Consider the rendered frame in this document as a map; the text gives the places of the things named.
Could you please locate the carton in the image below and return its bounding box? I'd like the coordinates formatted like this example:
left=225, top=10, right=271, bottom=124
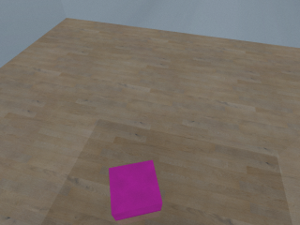
left=109, top=159, right=163, bottom=221

